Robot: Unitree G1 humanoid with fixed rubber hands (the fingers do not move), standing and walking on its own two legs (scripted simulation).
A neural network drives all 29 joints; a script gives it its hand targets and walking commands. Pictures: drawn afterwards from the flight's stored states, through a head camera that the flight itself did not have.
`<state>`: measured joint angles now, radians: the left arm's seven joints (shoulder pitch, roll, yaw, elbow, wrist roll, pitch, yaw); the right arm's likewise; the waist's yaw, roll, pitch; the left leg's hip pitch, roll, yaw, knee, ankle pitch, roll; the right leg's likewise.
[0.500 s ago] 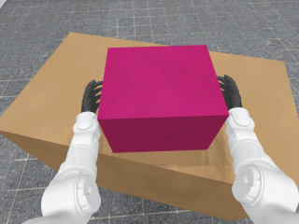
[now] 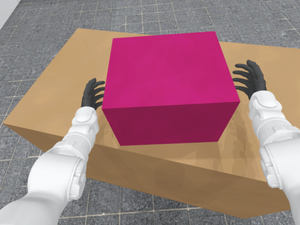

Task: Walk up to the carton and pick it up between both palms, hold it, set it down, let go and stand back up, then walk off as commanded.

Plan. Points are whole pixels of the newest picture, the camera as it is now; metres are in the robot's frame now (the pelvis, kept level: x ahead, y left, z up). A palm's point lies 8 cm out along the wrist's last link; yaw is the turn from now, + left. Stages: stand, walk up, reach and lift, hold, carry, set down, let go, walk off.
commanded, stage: set down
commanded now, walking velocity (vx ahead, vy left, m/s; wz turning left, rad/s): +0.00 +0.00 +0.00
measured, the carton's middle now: (165, 90) +0.50 +0.07 +0.03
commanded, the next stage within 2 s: none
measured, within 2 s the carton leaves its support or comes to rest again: neither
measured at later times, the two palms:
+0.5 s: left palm (83, 121) +0.35 +0.26 +0.05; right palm (263, 119) +0.43 -0.18 +0.06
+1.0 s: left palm (76, 136) +0.30 +0.26 +0.06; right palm (296, 138) +0.38 -0.24 +0.07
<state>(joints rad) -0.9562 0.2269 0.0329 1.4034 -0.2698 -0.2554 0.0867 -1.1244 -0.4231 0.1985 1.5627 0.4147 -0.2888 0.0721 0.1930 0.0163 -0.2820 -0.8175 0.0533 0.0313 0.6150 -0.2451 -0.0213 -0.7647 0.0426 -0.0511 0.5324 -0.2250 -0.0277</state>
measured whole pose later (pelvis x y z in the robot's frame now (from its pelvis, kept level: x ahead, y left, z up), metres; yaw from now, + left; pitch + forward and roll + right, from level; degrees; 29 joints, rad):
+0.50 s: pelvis -0.05 -0.02 -0.01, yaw +1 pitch +22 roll +0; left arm -0.85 0.31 -0.07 1.19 -0.39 -0.16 0.07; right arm -0.91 -0.44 0.26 1.24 0.54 -0.14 0.11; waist 0.14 -0.01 -0.25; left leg -0.85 0.04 0.03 0.68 -0.22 -0.02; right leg -0.83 0.03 -0.06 0.68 -0.24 -0.05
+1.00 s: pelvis -0.03 -0.02 +0.01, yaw +2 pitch +11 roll +0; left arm -0.47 0.29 0.05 0.77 -0.26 -0.06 0.07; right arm -0.59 -0.50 0.19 1.03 0.55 -0.17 0.13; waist 0.09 -0.03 -0.15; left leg -0.54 0.03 0.01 0.56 -0.22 -0.02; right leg -0.53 0.02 -0.07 0.58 -0.25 -0.06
